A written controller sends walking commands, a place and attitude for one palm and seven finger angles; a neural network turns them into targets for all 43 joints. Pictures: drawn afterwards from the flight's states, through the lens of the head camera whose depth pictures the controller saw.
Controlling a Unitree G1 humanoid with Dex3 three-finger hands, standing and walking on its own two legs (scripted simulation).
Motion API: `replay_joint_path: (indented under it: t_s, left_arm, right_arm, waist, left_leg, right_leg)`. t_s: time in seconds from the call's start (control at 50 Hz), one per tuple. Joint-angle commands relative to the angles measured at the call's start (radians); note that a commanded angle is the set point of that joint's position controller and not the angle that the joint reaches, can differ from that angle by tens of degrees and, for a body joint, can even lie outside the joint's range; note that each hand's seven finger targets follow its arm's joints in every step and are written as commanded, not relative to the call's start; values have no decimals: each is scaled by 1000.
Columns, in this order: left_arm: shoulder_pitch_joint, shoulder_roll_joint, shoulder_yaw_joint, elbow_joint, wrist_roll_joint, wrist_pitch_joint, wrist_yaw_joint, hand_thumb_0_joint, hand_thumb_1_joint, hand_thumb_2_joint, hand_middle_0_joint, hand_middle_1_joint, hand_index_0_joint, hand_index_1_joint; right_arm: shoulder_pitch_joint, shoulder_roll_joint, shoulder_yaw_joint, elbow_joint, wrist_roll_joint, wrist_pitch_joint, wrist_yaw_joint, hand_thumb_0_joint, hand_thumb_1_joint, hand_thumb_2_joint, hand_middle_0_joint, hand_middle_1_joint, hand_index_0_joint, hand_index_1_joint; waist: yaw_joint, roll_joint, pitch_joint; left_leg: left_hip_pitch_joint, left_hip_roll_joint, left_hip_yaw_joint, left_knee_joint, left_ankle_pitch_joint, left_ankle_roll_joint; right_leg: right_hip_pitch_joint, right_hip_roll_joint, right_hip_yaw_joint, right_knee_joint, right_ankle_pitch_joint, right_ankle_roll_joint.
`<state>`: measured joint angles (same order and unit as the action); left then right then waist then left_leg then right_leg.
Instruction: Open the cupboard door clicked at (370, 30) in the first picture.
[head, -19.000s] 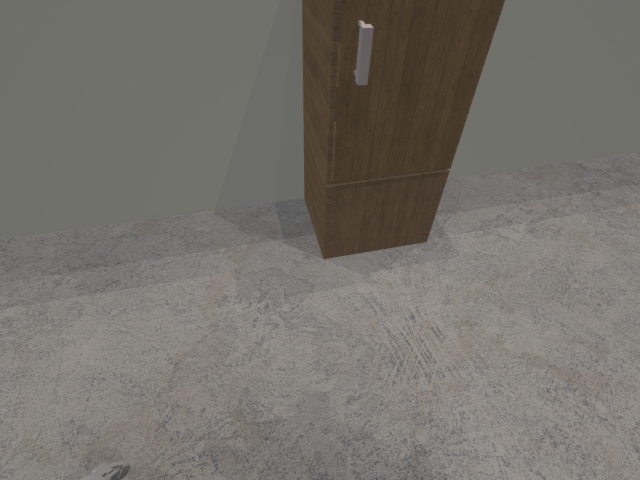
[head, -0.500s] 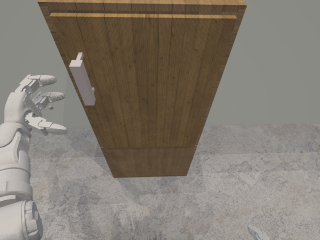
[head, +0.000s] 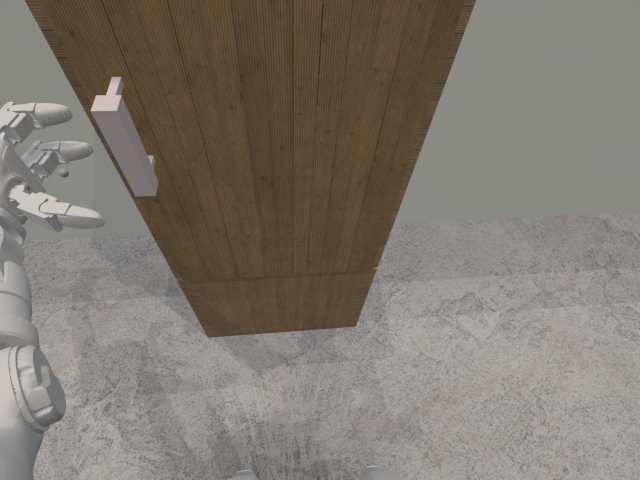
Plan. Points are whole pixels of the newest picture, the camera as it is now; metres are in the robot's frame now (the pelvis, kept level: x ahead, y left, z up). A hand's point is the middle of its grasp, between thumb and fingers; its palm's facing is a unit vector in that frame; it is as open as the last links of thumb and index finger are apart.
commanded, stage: move the hooked fingers beside the handle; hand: left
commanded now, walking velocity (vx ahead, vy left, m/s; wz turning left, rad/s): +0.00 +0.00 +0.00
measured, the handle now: (132, 139) +0.51 +0.23 +0.11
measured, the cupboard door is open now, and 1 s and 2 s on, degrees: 0 0 0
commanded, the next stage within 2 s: slide the fingers in behind the handle in 0.94 s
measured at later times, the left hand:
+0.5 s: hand (69, 170) +0.46 +0.29 +0.11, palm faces +0.05 -1.00 +0.00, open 14.0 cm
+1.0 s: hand (71, 169) +0.45 +0.28 +0.12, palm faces +0.09 -1.00 +0.01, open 14.0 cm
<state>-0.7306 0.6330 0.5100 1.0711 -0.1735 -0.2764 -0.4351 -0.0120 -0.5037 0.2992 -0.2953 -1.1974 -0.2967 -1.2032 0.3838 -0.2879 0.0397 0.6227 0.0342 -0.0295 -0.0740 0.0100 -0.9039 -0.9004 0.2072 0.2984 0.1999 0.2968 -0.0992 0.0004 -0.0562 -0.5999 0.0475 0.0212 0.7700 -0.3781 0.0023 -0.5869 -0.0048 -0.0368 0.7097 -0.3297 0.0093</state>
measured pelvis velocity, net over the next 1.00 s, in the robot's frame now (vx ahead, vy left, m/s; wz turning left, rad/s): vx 0.00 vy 0.00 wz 0.01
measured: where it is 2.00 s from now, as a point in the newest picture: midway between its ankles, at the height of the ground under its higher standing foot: outside the picture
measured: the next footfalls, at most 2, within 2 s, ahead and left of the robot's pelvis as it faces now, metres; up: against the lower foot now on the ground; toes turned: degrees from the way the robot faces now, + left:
none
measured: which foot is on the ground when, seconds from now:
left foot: down 0.00-1.00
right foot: down 0.00-1.00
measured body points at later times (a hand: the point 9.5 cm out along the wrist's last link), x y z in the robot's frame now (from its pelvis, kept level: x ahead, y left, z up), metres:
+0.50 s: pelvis +0.00 +0.01 +0.00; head +0.09 +0.03 +0.44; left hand +0.45 +0.35 +0.11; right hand +0.03 -0.26 -0.11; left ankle +0.00 +0.12 -0.71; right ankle +0.01 -0.13 -0.71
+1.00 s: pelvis +0.00 +0.00 -0.01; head +0.08 +0.02 +0.44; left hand +0.44 +0.34 +0.12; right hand +0.05 -0.27 -0.11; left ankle +0.00 +0.11 -0.71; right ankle +0.01 -0.13 -0.71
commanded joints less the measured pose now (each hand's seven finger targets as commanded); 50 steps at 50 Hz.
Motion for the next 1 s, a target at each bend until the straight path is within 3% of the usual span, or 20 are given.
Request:
replay_joint_path:
  t_s: [0.0, 0.08, 0.12, 0.16, 0.2, 0.26, 0.28, 0.34, 0.36, 0.44, 0.48, 0.52, 0.58, 0.66, 0.7, 0.74, 0.76, 0.8, 0.92, 0.98]
  left_arm:
    - [-417, 316, 29, -174, -41, -78, -43, 0, -500, 300, -300, -1200, -300, -1200]
    - [-455, 323, -1, -79, -32, -14, -64, 0, -500, 300, -300, -1200, -300, -1200]
    - [-478, 379, 21, -72, -10, -7, -53, 0, -500, 300, -300, -1200, -300, -1200]
    - [-486, 383, 23, -103, 1, -27, -41, 0, -500, 300, -300, -1200, -300, -1200]
    - [-522, 408, 49, -171, -3, -72, -31, 0, -500, 300, -300, -1200, -300, -1200]
    - [-490, 364, 44, -221, -25, -106, -33, 0, -500, 300, -300, -1200, -300, -1200]
    - [-460, 375, 63, -193, -36, -101, -37, 0, -500, 300, -300, -1200, -300, -1200]
    - [-420, 349, 39, -112, -35, -47, -53, 0, -500, 300, -300, -1200, -300, -1200]
    - [-421, 365, 38, -112, -24, -31, -53, 0, -500, 300, -300, -1200, -300, -1200]
    - [-425, 318, -4, -226, -4, -33, -26, 0, -500, 300, -300, -1200, -300, -1200]
    - [-421, 311, 16, -264, -32, -54, -12, 0, -500, 300, -300, -1200, -300, -1200]
    - [-413, 291, 27, -292, -55, -68, -10, 0, -500, 300, -300, -1200, -300, -1200]
    - [-427, 301, 31, -255, -53, -61, -7, 0, -500, 300, -300, -1200, -300, -1200]
    - [-398, 231, -47, -208, -11, -20, 3, 0, -500, 300, -300, -1200, -300, -1200]
    - [-399, 271, -14, -224, -11, -24, 11, 0, -500, 300, -300, -1200, -300, -1200]
    - [-412, 245, -25, -225, -26, -30, 13, 0, -500, 300, -300, -1200, -300, -1200]
    - [-434, 268, -5, -227, -28, -39, 16, 0, -500, 300, -300, -1200, -300, -1200]
    - [-475, 282, 7, -250, -34, -61, 19, 0, -500, 300, -300, -1200, -300, -1200]
    - [-466, 357, 33, -144, 3, -61, 17, 0, -500, 300, -300, -1200, -300, -1200]
    - [-508, 307, -23, -147, 1, -57, -4, 0, -500, 300, -300, -1200, -300, -1200]
  right_arm:
    - [92, -176, -72, -70, 5, -14, -20, 0, -900, -900, 200, 300, 200, 300]
    - [101, -186, -66, -64, 8, 0, -26, 0, -900, -900, 200, 300, 200, 300]
    - [109, -191, -64, -68, 7, 6, -26, 0, -900, -900, 200, 300, 200, 300]
    - [117, -189, -65, -76, 2, 9, -24, 0, -900, -900, 200, 300, 200, 300]
    - [124, -186, -69, -78, -4, 12, -20, 0, -900, -900, 200, 300, 200, 300]
    - [120, -180, -74, -80, -8, 15, -10, 0, -900, -900, 200, 300, 200, 300]
    - [130, -184, -73, -79, -9, 20, -9, 0, -900, -900, 200, 300, 200, 300]
    - [119, -182, -70, -84, 1, 30, -9, 0, -900, -900, 200, 300, 200, 300]
    - [117, -185, -70, -87, 3, 32, -9, 0, -900, -900, 200, 300, 200, 300]
    - [118, -176, -74, -106, -3, 32, -3, 0, -900, -900, 200, 300, 200, 300]
    - [123, -178, -78, -105, -4, 33, -1, 0, -900, -900, 200, 300, 200, 300]
    - [115, -174, -80, -108, -2, 32, 3, 0, -900, -900, 200, 300, 200, 300]
    - [110, -175, -75, -94, 0, 30, -2, 0, -900, -900, 200, 300, 200, 300]
    - [98, -167, -70, -98, 1, 27, 2, 0, -900, -900, 200, 300, 200, 300]
    - [100, -170, -71, -102, -1, 28, 1, 0, -900, -900, 200, 300, 200, 300]
    - [92, -167, -68, -108, 0, 28, 1, 0, -900, -900, 200, 300, 200, 300]
    - [93, -170, -70, -105, 0, 27, -2, 0, -900, -900, 200, 300, 200, 300]
    - [92, -170, -69, -102, 0, 23, -4, 0, -900, -900, 200, 300, 200, 300]
    - [88, -172, -60, -93, 3, 25, -12, 0, -900, -900, 200, 300, 200, 300]
    - [90, -170, -59, -91, 2, 22, -15, 0, -900, -900, 200, 300, 200, 300]
  waist:
    - [1, 106, -403]
    - [-20, 87, -306]
    - [-19, 84, -311]
    - [-19, 102, -340]
    - [-9, 150, -414]
    - [3, 210, -492]
    - [3, 164, -491]
    - [1, 117, -399]
    - [3, 140, -366]
    - [5, 202, -397]
    - [-1, 147, -417]
    - [5, 157, -457]
    - [3, 149, -407]
    - [-7, 175, -331]
    - [4, 153, -368]
    - [-2, 121, -361]
    - [-5, 97, -365]
    - [-4, 123, -399]
    - [-8, 107, -360]
    - [-26, 151, -347]
  left_leg:
    - [224, -32, -27, -69, 363, 27]
    - [146, -36, -25, -74, 285, 34]
    - [124, -37, -30, -73, 269, 34]
    - [142, -34, -32, -65, 283, 32]
    - [199, -30, -41, -52, 346, 26]
    - [289, -24, -46, -42, 411, 15]
    - [276, -21, -50, -39, 434, 18]
    - [183, -27, -35, -56, 359, 27]
    - [170, -27, -36, -62, 342, 27]
    - [254, -19, -49, -58, 420, 16]
    - [280, -11, -56, -50, 464, 15]
    - [310, -10, -54, -49, 484, 10]
    - [265, -15, -51, -54, 442, 14]
    - [235, -18, -47, -66, 384, 15]
    - [239, -19, -50, -62, 405, 14]
    - [229, -20, -48, -65, 372, 15]
    - [222, -18, -50, -65, 352, 17]
    - [234, -22, -46, -59, 365, 17]
    - [145, -32, -35, -56, 279, 28]
    - [160, -32, -36, -52, 278, 28]
  right_leg:
    - [155, 39, 9, -51, 340, -26]
    - [118, 32, 10, -65, 291, -23]
    - [112, 31, 11, -62, 271, -21]
    - [96, 33, 10, -53, 262, -22]
    - [100, 40, 8, -33, 291, -27]
    - [90, 46, 1, -26, 303, -31]
    - [103, 51, -4, -20, 320, -34]
    - [111, 45, -4, -35, 308, -25]
    - [97, 42, -5, -40, 293, -26]
    - [48, 45, -15, -31, 285, -31]
    - [60, 54, -18, -29, 305, -33]
    - [78, 56, -16, -29, 321, -30]
    - [86, 53, -15, -31, 312, -34]
    - [39, 44, -17, -40, 268, -31]
    - [70, 43, -15, -33, 290, -32]
    - [76, 45, -16, -36, 279, -32]
    - [79, 45, -14, -37, 271, -31]
    - [98, 44, -7, -31, 292, -30]
    - [119, 38, 8, -36, 268, -25]
    - [91, 38, 7, -39, 259, -29]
